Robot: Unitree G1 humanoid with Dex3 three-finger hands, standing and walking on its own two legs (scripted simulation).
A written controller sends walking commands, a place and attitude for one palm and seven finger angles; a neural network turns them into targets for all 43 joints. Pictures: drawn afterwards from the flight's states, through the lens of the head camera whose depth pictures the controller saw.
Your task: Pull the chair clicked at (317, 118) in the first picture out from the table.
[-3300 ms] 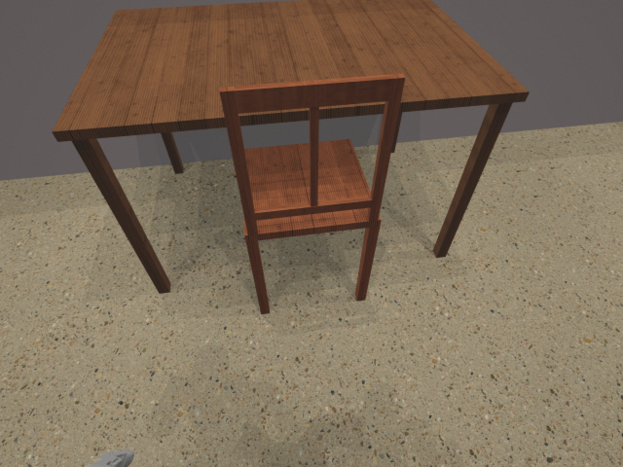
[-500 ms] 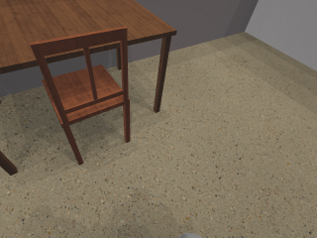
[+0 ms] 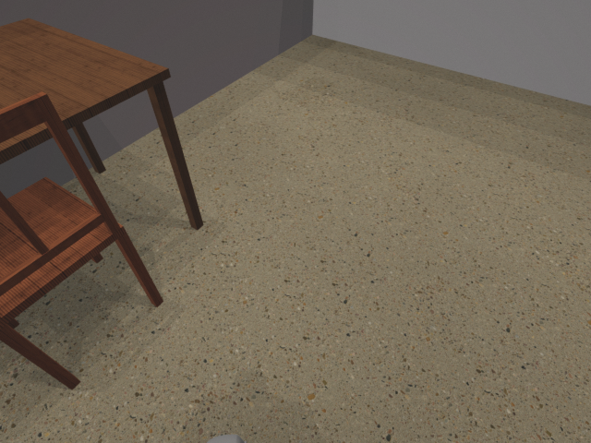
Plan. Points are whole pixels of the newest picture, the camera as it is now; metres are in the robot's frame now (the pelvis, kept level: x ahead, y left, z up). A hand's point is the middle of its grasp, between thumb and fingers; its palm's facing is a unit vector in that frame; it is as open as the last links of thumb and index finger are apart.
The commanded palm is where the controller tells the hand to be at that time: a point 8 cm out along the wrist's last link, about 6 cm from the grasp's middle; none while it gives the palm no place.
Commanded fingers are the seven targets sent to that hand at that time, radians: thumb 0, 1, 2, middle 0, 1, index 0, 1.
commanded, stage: walk to a spot facing it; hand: left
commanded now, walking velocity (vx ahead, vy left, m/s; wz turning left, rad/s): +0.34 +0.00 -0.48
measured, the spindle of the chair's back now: (9, 210) +0.58 +0.66 -0.10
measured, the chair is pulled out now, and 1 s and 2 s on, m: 0.00 0.00 0.00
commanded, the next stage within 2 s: none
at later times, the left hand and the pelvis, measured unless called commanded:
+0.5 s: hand (159, 378) +0.26 +0.26 -0.17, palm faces -0.20 -0.97 -0.15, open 7.4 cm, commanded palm none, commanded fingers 0.00 0.90 0.90 -0.20 -0.30 -0.20 -0.30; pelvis +0.17 +0.07 +0.01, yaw -17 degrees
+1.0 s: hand (256, 267) +0.50 +0.11 -0.18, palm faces -0.52 -0.82 -0.23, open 7.4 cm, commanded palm none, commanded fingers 0.00 0.90 0.90 -0.20 -0.30 -0.20 -0.30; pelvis +0.31 +0.00 -0.02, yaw -33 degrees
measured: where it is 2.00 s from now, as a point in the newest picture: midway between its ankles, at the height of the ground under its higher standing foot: (285, 411)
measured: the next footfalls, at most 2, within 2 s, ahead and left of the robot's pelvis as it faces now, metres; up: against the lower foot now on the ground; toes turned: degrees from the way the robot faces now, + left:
left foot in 0.24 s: +0.19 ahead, +0.14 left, +0.00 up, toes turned -1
right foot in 0.82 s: +0.38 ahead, -0.11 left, +0.00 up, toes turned -35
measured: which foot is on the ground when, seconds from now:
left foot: up 0.00-0.22, down 0.24-0.82, up 0.84-1.00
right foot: down 0.00-0.24, up 0.26-0.80, down 0.82-1.00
